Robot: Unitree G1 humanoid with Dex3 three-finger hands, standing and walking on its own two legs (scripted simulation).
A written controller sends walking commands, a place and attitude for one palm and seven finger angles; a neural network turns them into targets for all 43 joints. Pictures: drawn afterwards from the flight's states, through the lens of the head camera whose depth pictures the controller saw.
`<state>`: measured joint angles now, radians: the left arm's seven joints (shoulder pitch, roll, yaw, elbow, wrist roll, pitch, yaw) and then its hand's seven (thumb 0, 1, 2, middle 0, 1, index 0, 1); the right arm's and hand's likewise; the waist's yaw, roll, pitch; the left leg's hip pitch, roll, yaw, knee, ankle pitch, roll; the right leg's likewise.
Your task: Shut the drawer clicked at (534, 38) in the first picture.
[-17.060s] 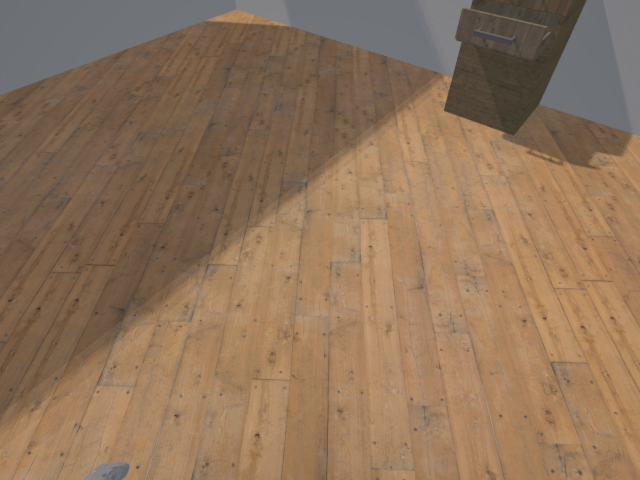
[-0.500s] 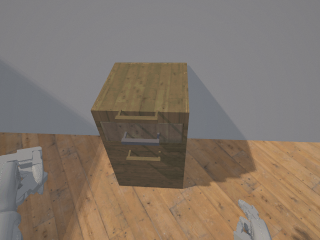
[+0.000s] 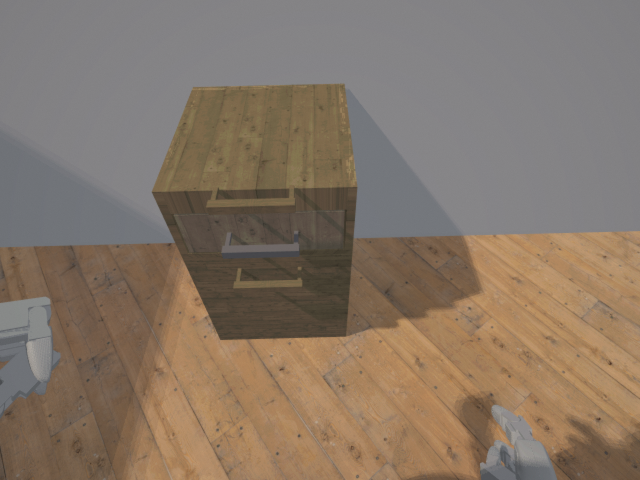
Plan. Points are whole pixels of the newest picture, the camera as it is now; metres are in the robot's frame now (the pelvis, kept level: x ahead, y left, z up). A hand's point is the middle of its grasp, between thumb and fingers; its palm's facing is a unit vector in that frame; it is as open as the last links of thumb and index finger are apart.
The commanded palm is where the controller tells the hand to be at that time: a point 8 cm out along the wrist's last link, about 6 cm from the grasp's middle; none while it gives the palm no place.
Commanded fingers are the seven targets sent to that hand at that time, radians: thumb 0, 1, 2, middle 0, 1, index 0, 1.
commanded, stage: step back with the hand held close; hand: left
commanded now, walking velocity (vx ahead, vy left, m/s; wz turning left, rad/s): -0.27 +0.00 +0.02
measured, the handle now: (261, 243) +0.64 +0.18 -0.22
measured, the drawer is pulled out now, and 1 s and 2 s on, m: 0.00 0.00 0.00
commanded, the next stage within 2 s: stop stepping back and stand still in 1.28 s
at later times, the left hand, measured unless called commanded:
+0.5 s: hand (35, 402) +0.15 +0.24 +0.16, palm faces +0.40 -0.77 -0.49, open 3.2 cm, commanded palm +0.08 +0.27 +0.18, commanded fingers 0.00 0.90 0.90 -1.40 -1.60 -1.40 -1.60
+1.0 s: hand (20, 459) +0.11 +0.22 +0.17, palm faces +0.41 -0.79 -0.47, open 3.2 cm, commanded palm +0.04 +0.27 +0.18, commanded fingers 0.00 0.90 0.90 -1.40 -1.60 -1.40 -1.60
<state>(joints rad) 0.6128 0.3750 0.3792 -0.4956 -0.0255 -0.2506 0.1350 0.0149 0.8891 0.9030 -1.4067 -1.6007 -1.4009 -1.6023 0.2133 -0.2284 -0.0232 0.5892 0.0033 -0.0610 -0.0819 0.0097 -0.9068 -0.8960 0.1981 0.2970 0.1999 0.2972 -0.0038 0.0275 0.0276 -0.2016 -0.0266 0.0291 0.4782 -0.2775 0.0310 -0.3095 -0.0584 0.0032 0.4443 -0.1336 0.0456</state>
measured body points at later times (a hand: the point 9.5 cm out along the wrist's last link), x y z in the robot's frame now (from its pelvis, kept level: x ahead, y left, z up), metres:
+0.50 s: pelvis -0.04 -0.01 -0.01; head -0.02 +0.00 +0.44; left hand +0.13 +0.28 +0.19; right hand +0.13 -0.25 -0.09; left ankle -0.01 +0.10 -0.74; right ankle +0.06 -0.15 -0.74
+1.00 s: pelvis -0.08 -0.02 -0.02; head -0.04 +0.00 +0.43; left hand +0.09 +0.26 +0.19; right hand +0.10 -0.26 -0.10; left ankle -0.02 +0.10 -0.74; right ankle +0.04 -0.15 -0.74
